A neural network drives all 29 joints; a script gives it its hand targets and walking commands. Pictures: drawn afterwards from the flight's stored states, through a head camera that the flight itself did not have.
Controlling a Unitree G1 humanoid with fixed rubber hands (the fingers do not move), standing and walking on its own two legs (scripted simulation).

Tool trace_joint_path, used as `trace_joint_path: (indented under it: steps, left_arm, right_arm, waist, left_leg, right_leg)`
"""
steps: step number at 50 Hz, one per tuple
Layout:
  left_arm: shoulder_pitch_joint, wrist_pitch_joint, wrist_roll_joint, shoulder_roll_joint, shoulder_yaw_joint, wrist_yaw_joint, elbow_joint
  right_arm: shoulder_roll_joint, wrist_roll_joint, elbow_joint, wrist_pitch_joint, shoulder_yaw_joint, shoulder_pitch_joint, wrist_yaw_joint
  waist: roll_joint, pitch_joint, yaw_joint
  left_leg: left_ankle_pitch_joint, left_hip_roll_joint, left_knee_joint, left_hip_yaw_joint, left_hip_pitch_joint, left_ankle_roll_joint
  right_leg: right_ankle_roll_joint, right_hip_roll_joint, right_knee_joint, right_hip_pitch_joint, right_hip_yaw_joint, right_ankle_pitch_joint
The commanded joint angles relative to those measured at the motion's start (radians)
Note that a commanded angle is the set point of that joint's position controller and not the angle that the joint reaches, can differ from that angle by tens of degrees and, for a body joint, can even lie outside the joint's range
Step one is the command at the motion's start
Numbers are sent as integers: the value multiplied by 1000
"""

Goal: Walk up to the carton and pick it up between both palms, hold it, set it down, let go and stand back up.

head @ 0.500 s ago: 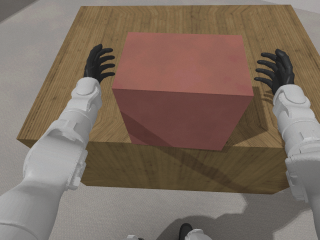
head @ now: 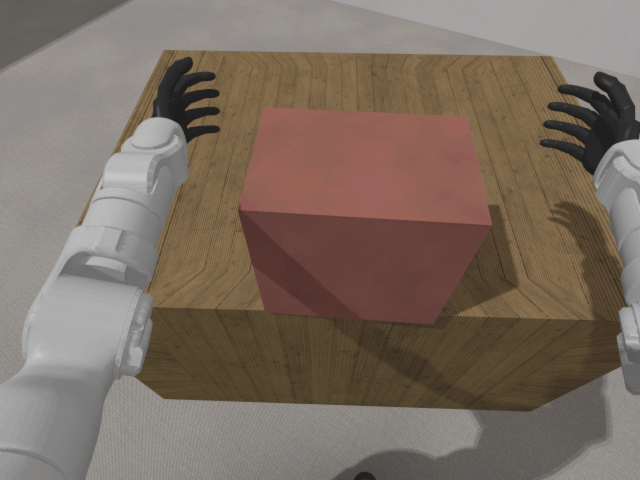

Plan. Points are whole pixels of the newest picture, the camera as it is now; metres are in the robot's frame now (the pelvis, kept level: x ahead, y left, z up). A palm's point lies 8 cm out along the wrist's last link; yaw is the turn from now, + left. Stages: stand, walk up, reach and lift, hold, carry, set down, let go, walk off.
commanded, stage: set down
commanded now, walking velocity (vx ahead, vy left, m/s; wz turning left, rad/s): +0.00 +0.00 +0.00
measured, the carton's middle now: (355, 224) +0.46 -0.02 +0.01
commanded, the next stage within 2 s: none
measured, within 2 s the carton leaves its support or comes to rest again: neither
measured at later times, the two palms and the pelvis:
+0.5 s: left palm (154, 191) +0.40 +0.23 +0.13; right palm (593, 208) +0.40 -0.28 +0.13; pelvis +0.02 +0.02 +0.01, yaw +1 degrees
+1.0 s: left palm (162, 259) +0.34 +0.22 +0.07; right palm (586, 291) +0.32 -0.28 +0.07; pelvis +0.02 +0.02 +0.01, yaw +0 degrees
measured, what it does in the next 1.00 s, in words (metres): stands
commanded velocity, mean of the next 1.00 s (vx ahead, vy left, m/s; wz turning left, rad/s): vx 0.00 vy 0.00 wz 0.00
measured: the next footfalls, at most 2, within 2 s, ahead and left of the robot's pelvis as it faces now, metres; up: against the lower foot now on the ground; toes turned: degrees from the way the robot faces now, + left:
none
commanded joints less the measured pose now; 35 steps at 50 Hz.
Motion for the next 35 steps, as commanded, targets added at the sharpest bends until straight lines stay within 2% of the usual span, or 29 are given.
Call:
trace_joint_path:
  steps: [1, 2, 4, 5, 6, 8, 9, 10, 11, 13, 14, 15, 16, 18, 19, 20, 21, 22, 23, 25, 26, 27, 29, 32, 35]
  left_arm:
    - [-365, 53, 30, 160, 73, 4, -266]
    - [-397, 79, 37, 181, 90, 1, -287]
    - [-341, 116, 55, 179, 120, -14, -250]
    - [-321, 119, 62, 196, 134, -17, -277]
    - [-308, 122, 66, 184, 133, -19, -315]
    - [-250, 137, 95, 156, 144, -24, -309]
    - [-246, 141, 99, 154, 140, -28, -352]
    - [-225, 145, 105, 154, 147, -28, -385]
    - [-172, 149, 107, 115, 134, -31, -396]
    - [-115, 162, 132, 107, 160, -30, -521]
    - [-34, 171, 164, 87, 175, -35, -518]
    - [-74, 178, 157, 88, 171, -36, -576]
    - [-53, 183, 167, 92, 183, -32, -603]
    - [38, 197, 180, 52, 182, -26, -704]
    - [37, 203, 182, 55, 187, -26, -734]
    - [95, 203, 195, 49, 210, -25, -787]
    - [109, 202, 194, 55, 204, -26, -812]
    - [148, 193, 195, 38, 210, -26, -830]
    - [95, 182, 182, 52, 199, -20, -868]
    - [181, 172, 182, 23, 190, -6, -887]
    - [214, 167, 178, 25, 201, -4, -901]
    - [233, 164, 192, 24, 196, 1, -935]
    - [269, 163, 186, 11, 185, 7, -920]
    - [316, 154, 198, 8, 192, 9, -925]
    - [379, 140, 205, -21, 192, 4, -859]
  right_arm:
    - [-199, -2, -204, 32, -71, -398, -1]
    - [-213, -8, -216, 48, -90, -422, -4]
    - [-202, -19, -217, 71, -85, -390, -3]
    - [-200, -17, -237, 76, -84, -365, -3]
    - [-196, -21, -262, 79, -97, -344, -3]
    - [-178, -36, -246, 86, -101, -289, -1]
    - [-183, -30, -263, 88, -112, -267, 0]
    - [-183, -31, -290, 85, -123, -248, 0]
    - [-167, -33, -285, 79, -123, -193, 4]
    - [-180, -38, -360, 61, -155, -131, 7]
    - [-170, -48, -365, 55, -153, -78, 8]
    - [-181, -55, -411, 52, -184, -108, 6]
    - [-183, -62, -450, 49, -189, -104, 9]
    - [-170, -73, -496, 40, -218, -4, 14]
    - [-179, -85, -528, 37, -237, -4, 12]
    - [-175, -95, -570, 32, -243, 40, 11]
    - [-172, -103, -603, 29, -259, 55, 10]
    - [-151, -109, -626, 24, -256, 97, 13]
    - [-163, -123, -662, 19, -292, 55, 13]
    - [-163, -135, -696, 9, -316, 121, 18]
    - [-148, -130, -723, 6, -309, 161, 23]
    - [-162, -133, -732, -1, -323, 183, 27]
    - [-155, -128, -734, -5, -321, 202, 33]
    - [-153, -132, -739, -14, -323, 254, 41]
    - [-123, -133, -714, -13, -298, 296, 48]
  waist:
    - [-67, -543, -14]
    - [-61, -545, -23]
    - [-107, -464, -14]
    - [-112, -450, -10]
    - [-113, -449, -13]
    - [-93, -392, -20]
    - [-75, -394, -34]
    - [-50, -391, -33]
    - [-50, -363, -47]
    - [-10, -391, -49]
    - [-25, -346, -43]
    - [-11, -364, -56]
    - [-2, -349, -48]
    - [8, -335, -55]
    - [2, -350, -72]
    - [-1, -349, -58]
    - [-18, -348, -70]
    - [-26, -330, -68]
    - [-14, -358, -79]
    - [-10, -347, -78]
    - [-28, -350, -63]
    - [-9, -375, -67]
    - [-19, -344, -63]
    - [-19, -310, -47]
    - [-53, -227, -39]
  left_leg:
    - [249, -63, -83, 0, -1, 19]
    - [255, -63, -89, -4, 11, 14]
    - [218, -65, -111, -9, -15, 27]
    - [199, -69, -126, -3, -27, 32]
    - [211, -67, -133, -6, -12, 30]
    - [228, -69, -139, -10, -3, 30]
    - [224, -70, -146, -12, 13, 26]
    - [236, -66, -148, -15, 32, 20]
    - [255, -63, -146, -23, 57, 16]
    - [321, -66, -135, -19, 130, 0]
    - [335, -66, -135, -22, 140, 2]
    - [338, -65, -135, -24, 154, -2]
    - [327, -69, -134, -20, 154, -2]
    - [356, -65, -134, -26, 207, -12]
    - [365, -66, -125, -25, 213, -14]
    - [368, -70, -127, -20, 222, -12]
    - [360, -70, -129, -19, 224, -9]
    - [340, -73, -133, -22, 212, -5]
    - [318, -72, -131, -20, 201, -7]
    - [327, -66, -127, -21, 232, -13]
    - [351, -66, -125, -24, 242, -9]
    - [378, -65, -116, -22, 258, -14]
    - [385, -60, -108, -25, 260, -18]
    - [346, -61, -118, -22, 229, -11]
    - [275, -61, -141, -20, 198, 4]
  right_leg:
    - [64, 36, 35, 646, 66, 307]
    - [65, 37, 28, 653, 62, 313]
    - [65, 33, 14, 686, 69, 291]
    - [70, 29, 5, 702, 77, 279]
    - [69, 32, 3, 713, 75, 291]
    - [64, 28, -4, 733, 81, 300]
    - [63, 30, -12, 730, 80, 301]
    - [60, 31, -13, 722, 76, 298]
    - [53, 37, -18, 709, 70, 301]
    - [49, 47, -22, 707, 59, 341]
    - [47, 50, -26, 709, 57, 345]
    - [46, 51, -35, 690, 53, 337]
    - [48, 51, -34, 678, 53, 314]
    - [44, 58, -39, 664, 44, 312]
    - [42, 61, -34, 661, 39, 320]
    - [43, 62, -33, 682, 42, 324]
    - [46, 61, -35, 681, 42, 321]
    - [47, 60, -35, 687, 41, 307]
    - [45, 59, -31, 662, 38, 278]
    - [37, 65, -28, 627, 31, 267]
    - [39, 64, -31, 631, 41, 287]
    - [38, 66, -27, 629, 38, 304]
    - [34, 69, -20, 612, 37, 308]
    - [29, 62, -25, 601, 48, 258]
    - [29, 53, -36, 610, 61, 203]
